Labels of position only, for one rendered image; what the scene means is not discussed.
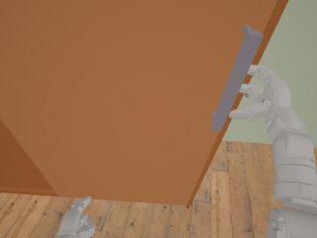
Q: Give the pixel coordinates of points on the robot right forearm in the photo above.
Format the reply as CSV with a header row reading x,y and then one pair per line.
x,y
293,160

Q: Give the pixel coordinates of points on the handle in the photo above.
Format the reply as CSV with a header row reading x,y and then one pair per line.
x,y
244,59

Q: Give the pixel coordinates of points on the left robot hand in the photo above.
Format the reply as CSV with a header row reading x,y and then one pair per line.
x,y
72,222

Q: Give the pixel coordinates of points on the wardrobe door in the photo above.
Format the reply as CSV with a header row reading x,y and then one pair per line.
x,y
16,167
113,99

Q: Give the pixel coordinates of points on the right robot hand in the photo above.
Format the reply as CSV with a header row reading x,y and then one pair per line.
x,y
276,94

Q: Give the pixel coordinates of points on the right robot upper arm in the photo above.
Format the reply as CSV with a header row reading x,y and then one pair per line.
x,y
287,222

